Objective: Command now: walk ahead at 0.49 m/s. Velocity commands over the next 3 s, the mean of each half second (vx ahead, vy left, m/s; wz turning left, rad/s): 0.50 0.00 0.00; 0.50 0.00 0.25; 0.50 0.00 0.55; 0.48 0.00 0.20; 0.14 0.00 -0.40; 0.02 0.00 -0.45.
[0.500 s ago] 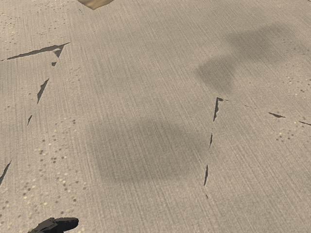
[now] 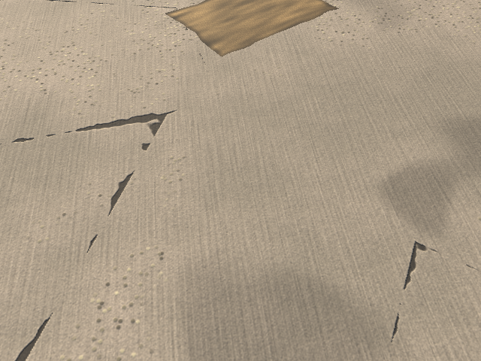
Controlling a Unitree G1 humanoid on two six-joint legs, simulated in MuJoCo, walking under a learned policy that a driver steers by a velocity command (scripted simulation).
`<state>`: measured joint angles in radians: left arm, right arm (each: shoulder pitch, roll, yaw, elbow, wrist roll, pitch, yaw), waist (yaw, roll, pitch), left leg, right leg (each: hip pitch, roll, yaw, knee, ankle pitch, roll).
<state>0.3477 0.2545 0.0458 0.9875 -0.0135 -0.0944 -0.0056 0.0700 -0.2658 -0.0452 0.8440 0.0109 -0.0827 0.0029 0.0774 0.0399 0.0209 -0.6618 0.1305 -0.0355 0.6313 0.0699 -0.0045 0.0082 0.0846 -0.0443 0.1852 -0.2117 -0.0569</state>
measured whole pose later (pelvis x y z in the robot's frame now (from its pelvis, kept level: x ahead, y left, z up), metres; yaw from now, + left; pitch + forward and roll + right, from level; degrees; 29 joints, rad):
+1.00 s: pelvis +0.57 +0.00 +0.00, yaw +9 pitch +0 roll -2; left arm 0.28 0.25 0.06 0.99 0.02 -0.10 0.00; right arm 0.20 -0.28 -0.09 0.86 0.03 -0.04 0.00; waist 0.04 0.04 0.02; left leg -0.70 0.13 -0.07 0.91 -0.05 0.02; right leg -0.04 0.04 -0.20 0.24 -0.21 -0.04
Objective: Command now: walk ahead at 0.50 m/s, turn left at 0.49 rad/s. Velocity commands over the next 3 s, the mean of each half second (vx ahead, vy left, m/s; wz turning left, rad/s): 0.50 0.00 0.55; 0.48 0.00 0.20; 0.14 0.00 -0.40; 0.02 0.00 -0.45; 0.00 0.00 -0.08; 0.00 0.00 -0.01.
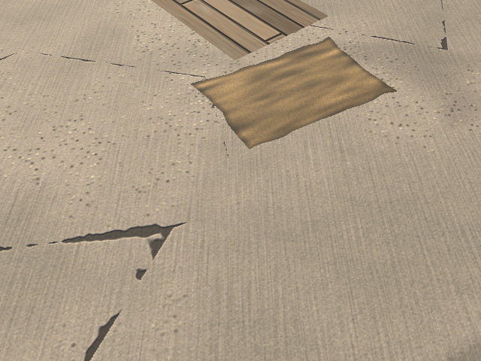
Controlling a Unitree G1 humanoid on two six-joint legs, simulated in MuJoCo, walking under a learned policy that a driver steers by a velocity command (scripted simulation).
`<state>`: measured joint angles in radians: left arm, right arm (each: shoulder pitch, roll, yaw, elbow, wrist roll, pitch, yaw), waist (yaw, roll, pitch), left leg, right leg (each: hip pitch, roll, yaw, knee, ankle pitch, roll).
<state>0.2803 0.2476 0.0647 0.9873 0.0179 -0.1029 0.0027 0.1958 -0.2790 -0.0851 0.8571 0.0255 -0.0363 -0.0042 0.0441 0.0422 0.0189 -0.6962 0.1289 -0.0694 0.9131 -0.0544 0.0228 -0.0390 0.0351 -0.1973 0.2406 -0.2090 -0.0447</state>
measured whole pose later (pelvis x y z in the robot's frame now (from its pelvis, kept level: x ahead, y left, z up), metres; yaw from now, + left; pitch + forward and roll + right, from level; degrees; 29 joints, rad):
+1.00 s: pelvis +0.57 +0.10 +0.00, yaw +21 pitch +2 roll -1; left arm 0.32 0.25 0.05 0.90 0.00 -0.09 -0.02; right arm 0.18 -0.28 -0.06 0.72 0.00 -0.07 -0.01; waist 0.06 0.04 0.03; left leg -0.61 0.09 -0.05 0.90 -0.24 -0.01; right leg -0.16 0.06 -0.01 0.30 -0.17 -0.06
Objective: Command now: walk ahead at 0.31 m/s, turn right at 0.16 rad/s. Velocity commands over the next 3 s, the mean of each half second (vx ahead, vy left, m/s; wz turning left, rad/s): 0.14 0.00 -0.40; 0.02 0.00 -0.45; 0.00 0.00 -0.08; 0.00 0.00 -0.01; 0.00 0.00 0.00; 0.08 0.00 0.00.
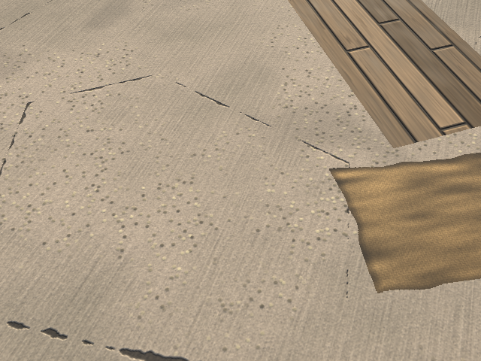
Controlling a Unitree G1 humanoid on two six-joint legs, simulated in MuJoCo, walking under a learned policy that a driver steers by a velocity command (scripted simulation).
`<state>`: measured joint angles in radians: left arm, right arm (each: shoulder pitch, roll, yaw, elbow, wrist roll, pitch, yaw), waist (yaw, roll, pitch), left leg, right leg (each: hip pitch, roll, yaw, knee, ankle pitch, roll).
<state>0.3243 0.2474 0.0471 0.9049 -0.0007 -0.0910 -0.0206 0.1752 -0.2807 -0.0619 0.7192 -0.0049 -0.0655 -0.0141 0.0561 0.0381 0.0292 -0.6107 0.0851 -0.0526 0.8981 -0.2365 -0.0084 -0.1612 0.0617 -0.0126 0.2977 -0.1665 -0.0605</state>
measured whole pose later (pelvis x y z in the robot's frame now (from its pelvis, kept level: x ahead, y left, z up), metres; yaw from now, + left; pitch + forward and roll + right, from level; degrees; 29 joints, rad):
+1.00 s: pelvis +0.14 +0.00 -0.01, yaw -29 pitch +1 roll +1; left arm 0.15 0.28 0.05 0.68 0.01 0.03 0.02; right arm 0.13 -0.29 -0.08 0.80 0.01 0.01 -0.02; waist 0.01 0.01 0.02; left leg -0.36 0.01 -0.03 0.68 -0.33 -0.06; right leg -0.28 0.06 0.10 0.49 -0.23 -0.05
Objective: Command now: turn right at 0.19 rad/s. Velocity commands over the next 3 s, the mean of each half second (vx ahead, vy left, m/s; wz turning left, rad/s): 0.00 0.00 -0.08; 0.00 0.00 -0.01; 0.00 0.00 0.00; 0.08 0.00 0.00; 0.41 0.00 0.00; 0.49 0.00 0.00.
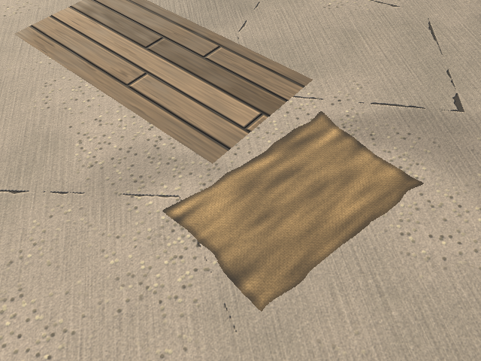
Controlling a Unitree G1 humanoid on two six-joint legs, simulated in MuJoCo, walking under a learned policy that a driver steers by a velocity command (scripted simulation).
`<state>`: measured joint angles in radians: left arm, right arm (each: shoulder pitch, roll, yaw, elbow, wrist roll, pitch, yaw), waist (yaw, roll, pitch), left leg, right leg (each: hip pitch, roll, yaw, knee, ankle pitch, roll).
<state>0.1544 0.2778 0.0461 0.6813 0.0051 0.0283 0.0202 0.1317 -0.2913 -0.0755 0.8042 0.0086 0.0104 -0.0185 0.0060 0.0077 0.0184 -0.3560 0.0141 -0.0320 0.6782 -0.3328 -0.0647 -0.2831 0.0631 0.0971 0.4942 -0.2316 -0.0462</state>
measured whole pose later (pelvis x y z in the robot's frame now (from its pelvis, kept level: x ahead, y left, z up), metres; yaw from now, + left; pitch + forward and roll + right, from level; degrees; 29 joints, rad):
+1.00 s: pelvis +0.01 +0.04 +0.00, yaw +0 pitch -2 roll +0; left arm 0.21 0.24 0.04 1.00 0.00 0.01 0.04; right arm 0.18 -0.25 0.00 1.03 0.00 -0.02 -0.02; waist -0.01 0.00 0.04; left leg -0.17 -0.03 0.00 0.47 -0.27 0.03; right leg -0.18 0.02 0.11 0.46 -0.25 0.03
